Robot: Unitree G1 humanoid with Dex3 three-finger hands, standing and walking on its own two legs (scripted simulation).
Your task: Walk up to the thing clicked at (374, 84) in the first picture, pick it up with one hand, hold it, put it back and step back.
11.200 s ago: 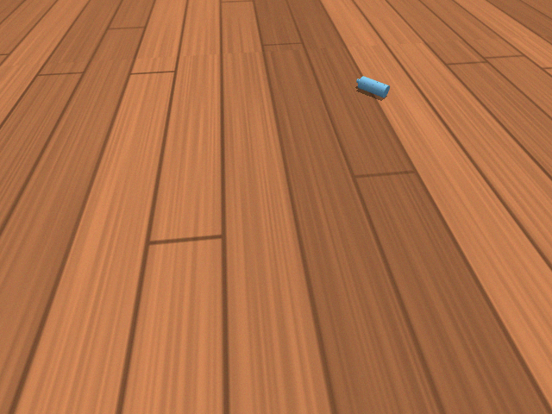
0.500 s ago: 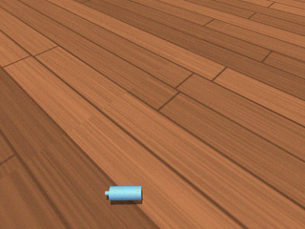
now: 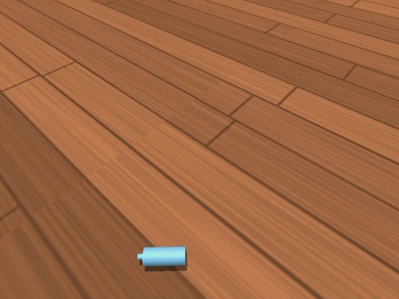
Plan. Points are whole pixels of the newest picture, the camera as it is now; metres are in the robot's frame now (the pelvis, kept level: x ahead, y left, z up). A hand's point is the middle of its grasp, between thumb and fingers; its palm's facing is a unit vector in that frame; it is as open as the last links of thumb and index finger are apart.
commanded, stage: stand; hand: left
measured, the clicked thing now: (161, 256) +0.42 +0.20 -0.74
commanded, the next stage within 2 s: walk up in 0.58 s
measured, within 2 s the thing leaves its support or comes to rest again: neither
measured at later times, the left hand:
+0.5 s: hand out of the picture +0.08 +0.25 -0.16, palm faces -0.02 -0.94 -0.34, open 7.4 cm
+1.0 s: hand out of the picture +0.07 +0.31 -0.19, palm faces -0.03 -0.92 -0.38, open 7.4 cm
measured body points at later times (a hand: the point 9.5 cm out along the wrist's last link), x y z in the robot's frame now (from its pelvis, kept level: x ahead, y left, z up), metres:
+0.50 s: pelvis +0.01 +0.00 +0.00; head +0.02 +0.00 +0.45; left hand +0.08 +0.30 -0.13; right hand +0.08 -0.30 -0.13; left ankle -0.02 +0.14 -0.75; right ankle +0.01 -0.13 -0.75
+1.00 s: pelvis -0.08 +0.04 -0.03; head +0.00 +0.07 +0.41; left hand +0.07 +0.36 -0.16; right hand -0.01 -0.28 -0.14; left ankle -0.07 +0.15 -0.75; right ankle -0.07 -0.11 -0.69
